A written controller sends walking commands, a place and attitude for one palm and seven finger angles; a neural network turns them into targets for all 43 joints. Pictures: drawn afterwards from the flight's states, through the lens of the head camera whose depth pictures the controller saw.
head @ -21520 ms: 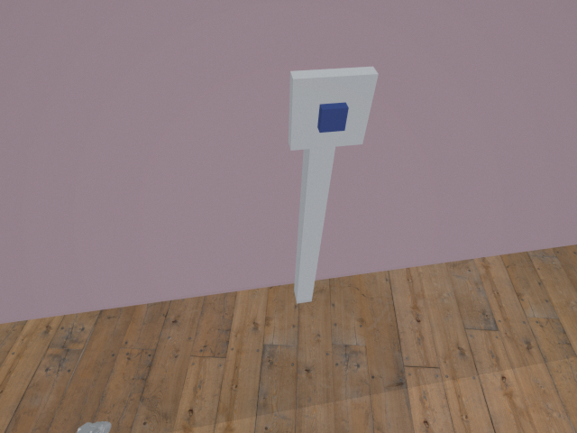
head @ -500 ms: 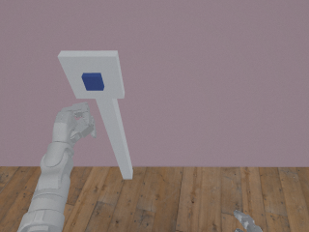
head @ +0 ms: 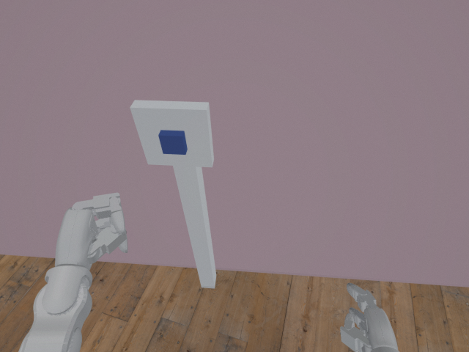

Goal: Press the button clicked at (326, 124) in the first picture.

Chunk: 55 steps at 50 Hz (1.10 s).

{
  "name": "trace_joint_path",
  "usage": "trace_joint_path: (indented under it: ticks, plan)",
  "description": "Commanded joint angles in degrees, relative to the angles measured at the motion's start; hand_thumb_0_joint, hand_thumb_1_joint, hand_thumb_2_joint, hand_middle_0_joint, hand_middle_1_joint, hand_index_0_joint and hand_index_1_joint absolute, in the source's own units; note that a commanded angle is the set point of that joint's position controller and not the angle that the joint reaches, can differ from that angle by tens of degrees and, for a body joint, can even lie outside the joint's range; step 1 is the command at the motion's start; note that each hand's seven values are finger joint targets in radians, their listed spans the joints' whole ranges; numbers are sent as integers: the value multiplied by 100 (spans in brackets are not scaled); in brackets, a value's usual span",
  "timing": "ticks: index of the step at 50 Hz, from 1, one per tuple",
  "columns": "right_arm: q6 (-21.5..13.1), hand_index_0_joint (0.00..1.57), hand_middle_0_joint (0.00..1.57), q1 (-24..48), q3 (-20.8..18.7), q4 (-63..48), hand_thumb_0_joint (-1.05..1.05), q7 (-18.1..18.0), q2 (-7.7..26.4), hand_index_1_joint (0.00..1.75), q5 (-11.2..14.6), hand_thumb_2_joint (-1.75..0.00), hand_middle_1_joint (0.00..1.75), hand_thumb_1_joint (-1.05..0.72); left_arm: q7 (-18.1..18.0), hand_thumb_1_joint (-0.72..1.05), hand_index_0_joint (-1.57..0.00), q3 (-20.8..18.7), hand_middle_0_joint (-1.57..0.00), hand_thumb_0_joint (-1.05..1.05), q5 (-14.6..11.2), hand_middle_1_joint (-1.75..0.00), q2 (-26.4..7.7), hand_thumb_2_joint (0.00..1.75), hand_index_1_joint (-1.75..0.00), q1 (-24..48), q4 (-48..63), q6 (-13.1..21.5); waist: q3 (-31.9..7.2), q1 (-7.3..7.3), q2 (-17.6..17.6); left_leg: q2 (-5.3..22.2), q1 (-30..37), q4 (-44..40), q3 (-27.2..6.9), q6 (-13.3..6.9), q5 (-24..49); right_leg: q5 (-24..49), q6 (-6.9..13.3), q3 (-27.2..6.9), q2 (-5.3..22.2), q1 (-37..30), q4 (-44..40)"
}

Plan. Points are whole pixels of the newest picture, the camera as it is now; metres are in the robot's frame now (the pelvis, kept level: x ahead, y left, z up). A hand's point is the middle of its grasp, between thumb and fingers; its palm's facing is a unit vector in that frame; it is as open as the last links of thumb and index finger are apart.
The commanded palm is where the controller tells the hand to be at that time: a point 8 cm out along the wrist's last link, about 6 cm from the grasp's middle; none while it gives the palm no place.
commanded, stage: draw the hand back to the body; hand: left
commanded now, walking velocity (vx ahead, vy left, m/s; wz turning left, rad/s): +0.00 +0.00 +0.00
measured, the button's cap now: (173, 141) +0.51 +0.19 +0.09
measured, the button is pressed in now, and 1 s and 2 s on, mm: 0 0 0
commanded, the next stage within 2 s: step back with the hand held close in 0.80 s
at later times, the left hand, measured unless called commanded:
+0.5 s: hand (63, 247) +0.20 +0.24 +0.16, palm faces +0.38 -0.85 -0.37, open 3.1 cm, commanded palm +0.15 +0.29 +0.18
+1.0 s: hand (52, 249) +0.19 +0.25 +0.17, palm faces +0.40 -0.83 -0.39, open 3.1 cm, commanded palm +0.14 +0.29 +0.18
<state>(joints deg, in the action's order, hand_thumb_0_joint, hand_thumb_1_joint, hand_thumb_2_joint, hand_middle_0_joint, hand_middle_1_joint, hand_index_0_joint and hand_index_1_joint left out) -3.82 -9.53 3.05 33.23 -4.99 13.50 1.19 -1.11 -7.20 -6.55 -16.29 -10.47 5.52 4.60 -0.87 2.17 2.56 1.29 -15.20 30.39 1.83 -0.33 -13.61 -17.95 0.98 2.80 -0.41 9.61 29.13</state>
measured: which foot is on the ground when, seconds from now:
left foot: down 0.00-1.00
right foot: down 0.00-1.00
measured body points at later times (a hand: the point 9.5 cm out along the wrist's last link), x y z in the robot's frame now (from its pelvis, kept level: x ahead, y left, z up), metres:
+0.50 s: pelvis +0.02 +0.01 +0.01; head -0.01 -0.01 +0.46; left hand +0.18 +0.29 +0.18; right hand +0.21 -0.21 -0.08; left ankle +0.03 +0.12 -0.73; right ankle -0.02 -0.11 -0.73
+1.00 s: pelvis +0.01 +0.01 +0.01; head -0.01 -0.01 +0.46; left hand +0.17 +0.29 +0.19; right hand +0.21 -0.21 -0.07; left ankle +0.03 +0.12 -0.73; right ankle -0.02 -0.11 -0.73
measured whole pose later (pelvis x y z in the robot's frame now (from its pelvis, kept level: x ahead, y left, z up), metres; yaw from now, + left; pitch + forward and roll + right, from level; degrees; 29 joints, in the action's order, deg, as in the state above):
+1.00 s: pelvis +0.01 +0.01 +0.01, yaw +0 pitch -4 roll -1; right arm -2.8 -10.5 2.0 34.2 -4.0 12.8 -0.8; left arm -5.6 -17.3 -3.4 -18.9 -30.1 26.7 6.4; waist 0.5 3.5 3.3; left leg 1.5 -9.2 25.4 2.0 -0.7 -12.4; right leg -14.4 0.4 2.6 -0.8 1.8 20.1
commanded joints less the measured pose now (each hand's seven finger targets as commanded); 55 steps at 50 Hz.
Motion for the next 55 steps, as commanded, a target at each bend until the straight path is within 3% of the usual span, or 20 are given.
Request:
trace_joint_path:
  ticks: [1,2,4,7,9,14,17,19,23,24,25,27,30,39,44,46,47,48,50,55]
  plan:
    - [-198,20,20,667,-182,-782,0,-96,559,30,-59,-90,30,-90,-388,90,-130,-461,-130,0,182,-150,-834,90,-150,1009,1700,305,-531,-49,75,-66,1284,-810,-156,-170,579,883,7,-195,5,218,-1032]
    - [-200,20,20,693,-190,-780,0,-92,544,30,-70,-90,30,-90,-419,90,-130,-458,-130,0,204,-150,-805,90,-150,895,1848,302,-573,-44,180,-47,1392,-857,-151,-167,670,954,17,-189,8,121,-1035]
    - [-205,20,20,732,-203,-750,0,-87,576,30,-126,-90,30,-90,-466,90,-130,-629,-130,0,235,-150,-948,90,-150,605,1954,289,-530,11,-60,-53,1462,-912,-133,-175,805,1075,4,-186,-27,33,-1186]
    - [-180,20,20,751,-198,-784,0,-37,536,30,-135,-90,30,-90,-496,90,-130,-610,-130,0,257,-150,-814,90,-150,172,2281,273,-481,36,195,-47,1512,-984,-146,-138,1038,1288,28,-154,-5,-181,-1126]
    - [-193,20,20,777,-231,-770,0,-14,558,30,-172,-90,30,-90,-506,90,-130,-795,-130,0,268,-150,-935,90,-150,-173,2356,266,-395,82,-127,-61,1522,-991,-130,-143,1138,1395,10,-141,-49,-188,-1242]
    - [-134,20,20,785,-272,-781,0,30,537,30,-179,-90,30,-90,-505,90,-130,-1063,-130,0,259,-150,-1017,90,-150,-765,2636,251,-187,122,-48,-52,1438,-976,-87,-134,1190,1443,-2,-160,-35,-208,-1319]
    - [-147,20,20,753,-285,-811,0,43,516,30,-167,-90,30,-90,-513,90,-130,-1127,-130,0,257,-150,-1006,90,-150,-894,2984,296,-304,116,178,-40,1472,-955,-123,-125,1238,1456,8,-151,-1,-277,-1205]
    - [-206,20,20,766,-306,-806,0,40,527,30,-179,-90,30,-90,-525,90,-130,-1279,-130,0,261,-150,-1106,90,-150,-1166,3046,315,-189,150,-13,-40,1449,-930,-107,-129,1255,1482,-8,-140,-30,-206,-1277]
    - [-258,20,20,698,-326,-837,0,43,512,30,-164,-90,30,-90,-552,90,-130,-1484,-130,0,245,-150,-1196,90,-150,-1547,3358,365,-377,197,104,-39,1447,-832,-102,-135,1478,1730,-1,-152,4,-325,-1132]
    - [-285,20,20,715,-337,-822,0,42,519,30,-169,-90,30,-90,-555,90,-130,-1578,-130,0,245,-150,-1251,90,-150,-1724,3355,370,-273,216,-61,-36,1413,-819,-93,-132,1493,1760,-5,-145,-29,-284,-1210]
    - [-276,20,20,687,-326,-837,0,45,504,30,-147,-90,30,-90,-542,90,-130,-1513,-130,0,231,-150,-1155,90,-150,-1770,3398,377,-249,191,47,-25,1391,-827,-105,-126,1501,1746,-2,-144,-1,-308,-1136]
    - [-291,20,20,680,-341,-813,0,36,501,30,-148,-90,30,-90,-542,90,-130,-1515,-130,0,240,-150,-1119,90,-150,-1770,3416,390,-226,176,82,-27,1422,-800,-73,-138,1442,1711,-18,-150,4,-211,-1154]
    - [-283,20,20,660,-356,-784,0,10,523,30,-142,-90,30,-90,-530,90,-130,-1351,-130,0,242,-150,-972,90,-150,-1623,3187,346,153,106,-95,-7,1349,-878,-72,-153,1118,1356,-42,-153,4,0,-1273]
    - [-385,20,20,710,-348,-755,0,-34,500,30,-173,-90,30,-90,-599,90,-130,-1553,-130,0,270,-150,-1204,90,-150,-1577,3397,408,-117,212,140,-43,1419,-852,-77,-144,1161,1411,-11,-213,6,-169,-1323]
    - [-371,20,20,713,-348,-755,0,-24,485,30,-180,-90,30,-90,-578,90,-130,-1569,-130,0,245,-150,-1149,90,-150,-1670,3278,394,22,215,-42,-28,1346,-904,-98,-128,1085,1311,-11,-185,-18,-146,-1355]
    - [-354,20,20,702,-330,-719,0,-27,480,30,-175,-90,30,-90,-575,90,-130,-1408,-130,0,253,-150,-1052,90,-150,-1296,3281,392,17,136,143,-37,1367,-911,-85,-132,1035,1280,-16,-200,17,-140,-1322]
    - [-192,20,20,637,-365,-949,0,17,637,30,-136,-90,30,-90,-608,90,-130,-2170,-130,0,296,-150,-1824,90,-150,-824,3702,587,382,-61,-11,76,948,-693,-176,-247,762,1448,-66,-638,269,450,-1617]
    - [-96,20,20,650,-376,-852,0,23,569,30,-162,-90,30,-90,-558,90,-130,-1852,-130,0,305,-150,-1401,90,-150,-1438,3238,603,299,-85,-225,62,934,-582,-201,-251,752,1495,-62,-640,392,482,-1611]
    - [38,20,20,632,-399,-921,0,54,575,30,-164,-90,30,-90,-514,90,-130,-1658,-130,0,333,-150,-1205,90,-150,-1829,3195,635,140,-105,-169,90,910,-566,-183,-238,917,1632,-83,-569,429,487,-1500]
    - [263,20,20,560,-497,-1100,0,51,599,30,-111,-90,30,-90,-554,90,-130,-1802,-130,0,308,-150,-1343,90,-150,-2348,3436,674,-612,-115,-127,251,985,-610,-201,-239,1875,2145,-174,-351,335,187,-1001]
